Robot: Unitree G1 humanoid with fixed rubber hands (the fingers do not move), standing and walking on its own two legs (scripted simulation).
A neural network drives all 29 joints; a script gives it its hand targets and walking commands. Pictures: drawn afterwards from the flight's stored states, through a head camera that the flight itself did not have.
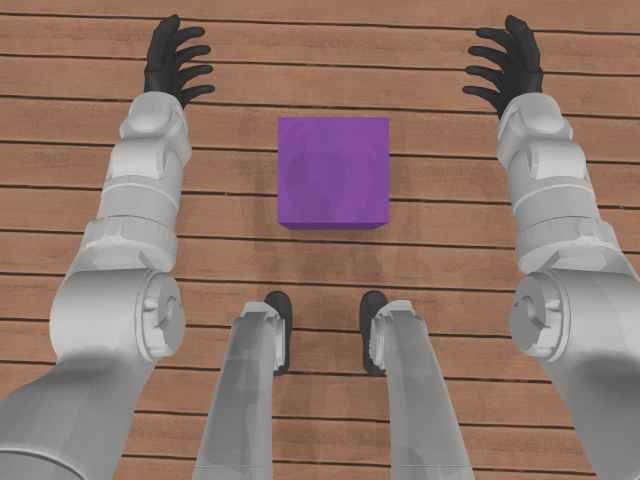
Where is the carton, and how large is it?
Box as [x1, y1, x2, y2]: [277, 117, 388, 229]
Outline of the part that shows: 278,117 277,222 288,229 372,229 388,222 388,117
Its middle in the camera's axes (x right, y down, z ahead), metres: +0.02 -0.12 +0.85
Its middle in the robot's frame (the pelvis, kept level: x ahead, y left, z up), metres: +0.49 -0.01 -0.51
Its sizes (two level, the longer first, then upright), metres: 0.210 0.200 0.250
